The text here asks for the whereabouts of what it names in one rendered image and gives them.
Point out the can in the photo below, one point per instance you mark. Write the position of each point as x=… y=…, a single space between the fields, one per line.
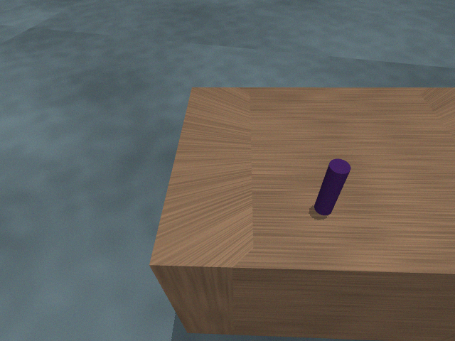
x=332 y=185

